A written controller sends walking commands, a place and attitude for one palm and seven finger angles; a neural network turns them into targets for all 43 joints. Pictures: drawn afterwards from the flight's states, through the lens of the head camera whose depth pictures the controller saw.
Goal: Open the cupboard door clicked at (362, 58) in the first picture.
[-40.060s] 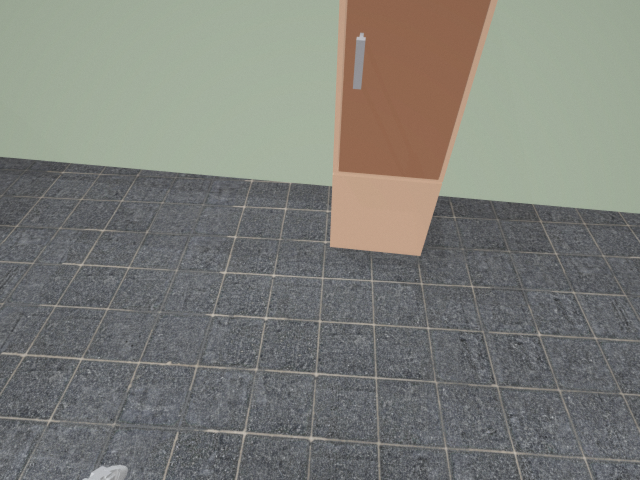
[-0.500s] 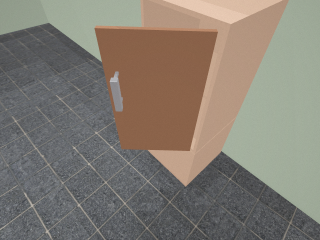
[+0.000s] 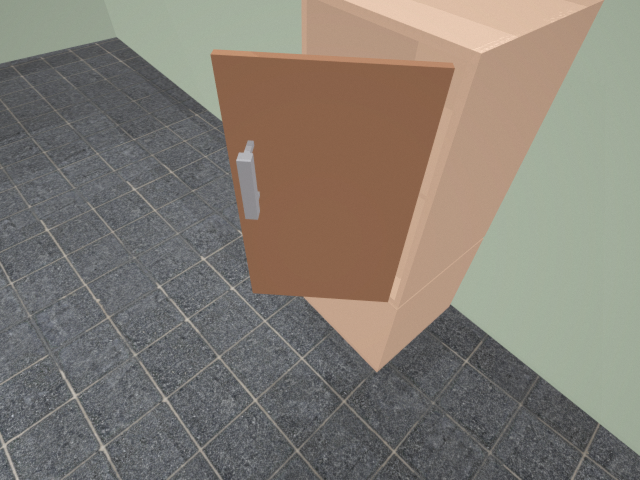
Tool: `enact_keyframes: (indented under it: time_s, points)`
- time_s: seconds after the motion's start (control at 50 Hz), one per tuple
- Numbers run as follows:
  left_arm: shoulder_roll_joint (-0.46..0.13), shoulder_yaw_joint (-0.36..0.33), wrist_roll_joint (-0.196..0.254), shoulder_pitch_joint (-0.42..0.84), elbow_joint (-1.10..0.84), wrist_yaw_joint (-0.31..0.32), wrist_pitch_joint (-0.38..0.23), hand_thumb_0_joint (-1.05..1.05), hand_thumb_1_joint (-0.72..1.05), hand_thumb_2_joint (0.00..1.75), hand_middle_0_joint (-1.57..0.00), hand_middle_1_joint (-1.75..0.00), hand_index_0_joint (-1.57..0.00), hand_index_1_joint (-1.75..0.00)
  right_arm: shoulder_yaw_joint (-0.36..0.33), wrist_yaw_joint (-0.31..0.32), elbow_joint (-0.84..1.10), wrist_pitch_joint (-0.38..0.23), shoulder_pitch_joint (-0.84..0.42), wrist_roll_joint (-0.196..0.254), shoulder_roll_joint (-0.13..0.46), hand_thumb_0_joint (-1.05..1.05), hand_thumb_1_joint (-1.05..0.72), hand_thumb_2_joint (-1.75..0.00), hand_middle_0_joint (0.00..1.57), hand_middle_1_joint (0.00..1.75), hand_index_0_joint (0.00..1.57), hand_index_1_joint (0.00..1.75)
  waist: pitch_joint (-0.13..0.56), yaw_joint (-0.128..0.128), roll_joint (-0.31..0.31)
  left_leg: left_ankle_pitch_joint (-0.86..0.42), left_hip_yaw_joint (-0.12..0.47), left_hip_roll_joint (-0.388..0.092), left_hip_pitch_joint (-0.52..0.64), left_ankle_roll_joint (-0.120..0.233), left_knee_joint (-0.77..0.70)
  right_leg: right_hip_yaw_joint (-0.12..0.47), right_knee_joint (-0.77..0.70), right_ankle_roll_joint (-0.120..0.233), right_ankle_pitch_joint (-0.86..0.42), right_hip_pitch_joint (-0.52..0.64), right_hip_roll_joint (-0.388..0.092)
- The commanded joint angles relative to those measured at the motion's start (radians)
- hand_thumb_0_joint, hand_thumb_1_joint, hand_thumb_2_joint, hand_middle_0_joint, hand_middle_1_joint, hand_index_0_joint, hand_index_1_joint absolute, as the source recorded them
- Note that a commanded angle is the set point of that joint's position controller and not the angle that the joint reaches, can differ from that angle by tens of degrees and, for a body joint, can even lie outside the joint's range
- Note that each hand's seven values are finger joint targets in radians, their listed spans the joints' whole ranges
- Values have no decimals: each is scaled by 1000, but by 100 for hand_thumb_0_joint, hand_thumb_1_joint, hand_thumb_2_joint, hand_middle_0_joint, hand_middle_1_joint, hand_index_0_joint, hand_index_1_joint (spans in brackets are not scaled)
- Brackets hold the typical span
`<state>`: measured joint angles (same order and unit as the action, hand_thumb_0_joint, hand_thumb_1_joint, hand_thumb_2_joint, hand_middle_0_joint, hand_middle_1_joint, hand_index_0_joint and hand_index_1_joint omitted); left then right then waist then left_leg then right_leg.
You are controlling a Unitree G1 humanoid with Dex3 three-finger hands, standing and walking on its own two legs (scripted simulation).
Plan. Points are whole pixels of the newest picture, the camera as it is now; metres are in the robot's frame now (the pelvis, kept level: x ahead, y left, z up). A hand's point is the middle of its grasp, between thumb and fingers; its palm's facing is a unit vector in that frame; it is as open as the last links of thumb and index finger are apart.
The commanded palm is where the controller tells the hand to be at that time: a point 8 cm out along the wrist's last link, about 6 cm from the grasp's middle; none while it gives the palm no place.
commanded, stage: look again from close up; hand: left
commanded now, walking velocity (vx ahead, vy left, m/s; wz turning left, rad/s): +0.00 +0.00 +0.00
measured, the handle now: (251, 180) +0.57 +0.16 +0.04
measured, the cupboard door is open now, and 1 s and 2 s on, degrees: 46 46 46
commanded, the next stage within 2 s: raise the hand with hooked fingers in 0.38 s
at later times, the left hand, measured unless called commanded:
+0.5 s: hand out of the picture +0.01 +0.16 -0.18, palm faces +0.02 -0.99 -0.16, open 7.4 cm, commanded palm +0.10 +0.21 -0.07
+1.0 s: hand (181, 453) +0.16 +0.18 -0.05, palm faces +0.14 -0.99 -0.05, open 9.2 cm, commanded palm +0.15 +0.24 -0.03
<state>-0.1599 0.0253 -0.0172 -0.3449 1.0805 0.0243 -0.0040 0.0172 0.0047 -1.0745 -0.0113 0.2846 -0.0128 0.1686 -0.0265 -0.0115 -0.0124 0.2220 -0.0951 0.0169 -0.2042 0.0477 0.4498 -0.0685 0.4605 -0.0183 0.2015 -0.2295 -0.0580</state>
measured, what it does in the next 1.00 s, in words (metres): lowers itself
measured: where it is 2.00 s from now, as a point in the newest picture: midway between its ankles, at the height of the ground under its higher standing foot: outside the picture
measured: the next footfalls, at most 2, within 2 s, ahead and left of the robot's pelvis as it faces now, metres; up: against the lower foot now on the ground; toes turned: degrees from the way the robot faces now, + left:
none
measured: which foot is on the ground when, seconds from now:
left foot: down 0.00-1.00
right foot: down 0.00-1.00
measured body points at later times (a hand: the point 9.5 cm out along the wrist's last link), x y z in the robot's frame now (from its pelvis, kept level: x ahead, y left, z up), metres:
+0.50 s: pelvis +0.01 +0.00 +0.00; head +0.02 +0.01 +0.45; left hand +0.01 +0.21 -0.16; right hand +0.01 -0.22 -0.16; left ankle +0.02 +0.09 -0.74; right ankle +0.03 -0.13 -0.74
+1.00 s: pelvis +0.01 -0.04 -0.08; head +0.06 -0.02 +0.36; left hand +0.15 +0.23 -0.04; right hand +0.27 -0.25 -0.11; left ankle +0.02 +0.09 -0.74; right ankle +0.03 -0.13 -0.74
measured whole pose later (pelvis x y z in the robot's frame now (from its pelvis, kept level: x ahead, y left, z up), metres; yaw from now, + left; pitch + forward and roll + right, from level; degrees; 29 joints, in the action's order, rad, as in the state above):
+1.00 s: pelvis +0.01 -0.04 -0.08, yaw +3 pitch +12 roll -1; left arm -0.21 -0.20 0.28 -0.54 0.00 -0.31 -0.47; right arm -0.05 0.03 -0.47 -0.23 0.14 0.02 0.25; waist 0.12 -0.06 -0.01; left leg 0.54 0.00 -0.04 -0.80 0.00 1.14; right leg -0.14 1.10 0.04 0.53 -0.78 -0.03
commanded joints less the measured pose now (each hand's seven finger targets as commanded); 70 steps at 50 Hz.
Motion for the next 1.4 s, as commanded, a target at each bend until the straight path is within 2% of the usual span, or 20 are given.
enact_keyframes:
  time_s: [0.0,0.44,0.46,0.48,0.5,0.52,0.54,0.56,0.6,0.66,0.7,0.74,0.78,0.82,0.92,0.98,1.04,1.14,1.24,1.38]
  points:
    - [-95,-22,3,-27,-34,11,-24,0,90,90,-20,-30,-20,-30,-23,12,21,-22,35,3,98,0,-90,-90,20,30,20,30,-22,12,8,35,136,-120,-57,-13,-137,100,-89,44,3,15,-62]
    - [-66,-26,2,-31,-15,17,-21,0,90,90,-20,-30,-20,-30,-23,19,-31,-23,52,4,59,0,-90,-90,20,30,20,30,-51,4,7,-18,127,-124,-53,-16,-143,87,-97,42,-44,39,-60]
    - [-102,-22,-8,-78,25,52,-26,0,90,90,-20,-30,-20,-30,-24,14,44,-26,-46,11,102,0,-90,-90,20,30,20,30,-87,-28,51,-87,84,-135,-82,-45,37,116,-84,44,-191,-13,-95]
    - [-332,-161,215,668,-1584,48,-245,0,88,89,-20,-32,-20,-32,-39,57,420,-172,-21,57,264,0,-90,-90,20,30,20,30,438,121,242,-94,109,-23,207,-49,-70,21,-6,44,-128,100,25]
    - [-269,-147,132,245,-1340,100,-192,0,85,88,-20,-33,-20,-33,-11,87,361,-269,-104,62,183,0,-90,-90,20,30,20,30,396,9,298,-83,113,-67,172,-63,-100,-7,84,70,15,43,48]
    - [-33,-10,146,-35,-1140,127,-50,0,83,87,-21,-34,-21,-34,-25,76,363,-300,-97,72,133,0,-90,-90,20,30,20,30,190,37,229,65,155,-78,3,-86,-138,-44,106,51,126,-70,45]
    - [91,80,182,-31,-1136,113,-31,0,81,86,-21,-36,-21,-36,-28,75,344,-319,-62,85,152,0,-90,-90,20,30,20,30,52,57,111,163,157,-64,-71,-64,-120,-45,81,42,104,-112,53]
    - [48,57,200,13,-1207,102,-81,0,78,85,-21,-37,-21,-37,-40,79,396,-343,-86,79,190,0,-90,-90,20,30,20,30,-22,67,88,204,169,-48,-121,-46,-67,-41,51,36,126,-144,49]
    - [7,-15,178,-24,-1098,72,-186,0,74,83,-21,-40,-21,-40,-64,67,435,-356,-77,42,217,0,-90,-90,20,30,20,30,-53,85,-152,230,175,-31,-240,-47,42,-61,88,30,235,-266,56]
    - [30,-91,210,-274,-925,-79,-394,0,67,80,-22,-45,-22,-45,-99,24,526,-355,-111,25,202,0,-90,-90,20,30,20,30,49,-17,-258,176,112,-9,-380,-62,222,-53,225,41,314,-370,60]
    - [-10,-154,245,-322,-930,-209,-547,0,62,78,-22,-48,-22,-48,-116,-9,580,-340,-147,19,204,0,-90,-90,20,30,20,30,108,-43,-180,134,88,4,-461,-71,334,-27,318,54,270,-399,54]
    - [-135,-260,250,-292,-967,-324,-652,0,57,76,-22,-51,-22,-51,-128,-34,644,-321,-166,22,216,0,-90,-90,20,30,20,30,174,-60,-21,85,76,14,-502,-70,414,1,413,71,180,-400,45]
    - [-152,-298,269,-305,-1043,-357,-631,0,53,74,-23,-54,-23,-54,-128,-28,704,-297,-190,35,205,0,-90,-90,20,30,20,30,271,-83,24,50,64,13,-523,-53,441,16,469,67,112,-389,49]
    - [-178,-325,316,-213,-1167,-356,-573,0,48,72,-23,-57,-23,-57,-124,-11,735,-268,-180,40,200,0,-90,-90,20,30,20,30,305,-70,61,58,69,12,-529,-47,461,41,469,59,113,-382,55]
    - [-201,-290,324,7,-1468,-327,-570,0,36,67,-24,-64,-24,-64,-102,34,722,-249,-92,33,184,0,-90,-90,20,30,20,30,353,41,84,-31,110,-18,-473,-23,546,65,461,41,-12,-419,68]
    - [-187,-260,320,21,-1399,-375,-575,0,29,64,-24,-69,-24,-69,-94,50,676,-270,-86,40,189,0,-90,-90,20,30,20,30,321,70,97,4,117,-26,-490,-20,572,72,439,36,26,-463,67]
    - [-232,-301,349,33,-1286,-443,-505,0,22,61,-25,-74,-25,-74,-82,62,658,-280,-96,52,204,0,-90,-90,20,30,20,30,314,63,69,36,121,-22,-526,-19,569,88,405,34,83,-432,63]
    - [-309,-455,414,-39,-1199,-485,-379,0,11,56,-26,-81,-26,-81,-75,72,674,-270,-121,62,197,0,-90,-90,20,30,20,30,413,-6,1,-32,117,-14,-524,-24,515,127,355,8,-27,-231,27]
    - [-306,-473,430,6,-1167,-460,-393,0,-1,51,-27,-88,-27,-88,-70,70,662,-278,-110,56,192,0,-90,-90,20,30,20,30,345,-3,-35,-31,119,-14,-506,-29,459,115,325,-1,-36,-233,25]
    - [-329,-449,421,96,-1128,-477,-429,0,-17,44,-28,-99,-28,-99,-70,69,657,-304,-69,61,226,0,-90,-90,20,30,20,30,303,9,30,13,110,-12,-429,-21,390,77,289,22,110,-289,42]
